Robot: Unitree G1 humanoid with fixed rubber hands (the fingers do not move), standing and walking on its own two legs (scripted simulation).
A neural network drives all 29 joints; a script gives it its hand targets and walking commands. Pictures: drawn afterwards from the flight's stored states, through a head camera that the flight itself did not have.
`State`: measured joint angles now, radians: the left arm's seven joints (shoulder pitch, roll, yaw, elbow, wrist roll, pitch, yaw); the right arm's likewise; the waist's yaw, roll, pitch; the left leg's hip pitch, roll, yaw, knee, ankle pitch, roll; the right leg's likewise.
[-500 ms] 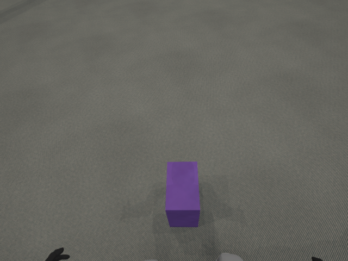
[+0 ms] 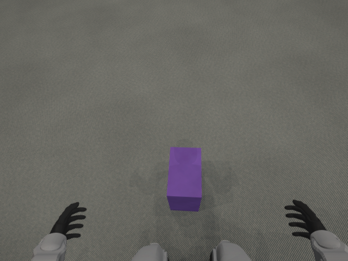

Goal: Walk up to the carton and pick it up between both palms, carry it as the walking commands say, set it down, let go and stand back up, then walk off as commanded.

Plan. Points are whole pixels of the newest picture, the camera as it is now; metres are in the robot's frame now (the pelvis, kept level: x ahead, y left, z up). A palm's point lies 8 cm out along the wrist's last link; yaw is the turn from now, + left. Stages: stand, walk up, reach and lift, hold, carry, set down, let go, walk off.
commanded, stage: reach and lift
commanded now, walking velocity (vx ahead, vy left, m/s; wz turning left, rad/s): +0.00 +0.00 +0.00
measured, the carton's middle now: (184, 180) +0.49 -0.01 -0.61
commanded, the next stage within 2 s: none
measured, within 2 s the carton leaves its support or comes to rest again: neither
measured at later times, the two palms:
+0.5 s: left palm (93, 197) +0.29 +0.26 -0.15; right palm (277, 207) +0.25 -0.25 -0.15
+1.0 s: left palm (126, 161) +0.42 +0.19 -0.19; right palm (251, 167) +0.39 -0.22 -0.20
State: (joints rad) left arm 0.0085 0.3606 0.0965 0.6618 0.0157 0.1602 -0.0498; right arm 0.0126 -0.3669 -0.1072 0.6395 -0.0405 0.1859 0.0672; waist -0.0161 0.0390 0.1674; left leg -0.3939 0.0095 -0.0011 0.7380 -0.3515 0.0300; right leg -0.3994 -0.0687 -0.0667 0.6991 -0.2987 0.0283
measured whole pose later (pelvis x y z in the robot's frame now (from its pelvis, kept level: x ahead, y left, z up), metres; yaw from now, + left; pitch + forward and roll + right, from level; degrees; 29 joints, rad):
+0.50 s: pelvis -0.01 +0.02 -0.04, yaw -1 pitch +17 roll -3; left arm -0.33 0.29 0.10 0.62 -0.02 0.15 0.04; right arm -0.24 -0.30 -0.13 0.62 0.04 0.13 0.01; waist -0.02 0.04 0.16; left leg -0.88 0.01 -0.01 1.00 -0.41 0.02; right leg -0.86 -0.07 -0.06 0.91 -0.33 0.03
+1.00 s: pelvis -0.04 +0.00 -0.07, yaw -1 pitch +32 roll -1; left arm -0.95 0.29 0.14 0.87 -0.02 0.15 0.06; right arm -0.86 -0.26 -0.16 0.80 0.08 0.14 -0.08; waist -0.02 0.04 0.16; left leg -1.25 0.01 -0.01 1.02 -0.32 0.01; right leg -1.25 -0.07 -0.06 0.97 -0.27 0.03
